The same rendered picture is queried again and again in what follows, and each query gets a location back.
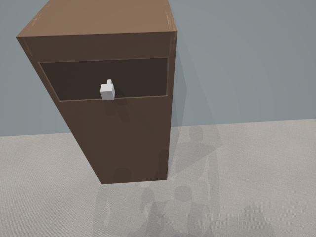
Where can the cabinet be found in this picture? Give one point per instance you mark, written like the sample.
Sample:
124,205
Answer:
126,139

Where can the handle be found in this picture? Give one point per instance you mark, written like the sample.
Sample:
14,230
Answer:
107,90

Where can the drawer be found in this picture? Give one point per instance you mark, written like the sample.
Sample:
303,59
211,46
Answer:
131,77

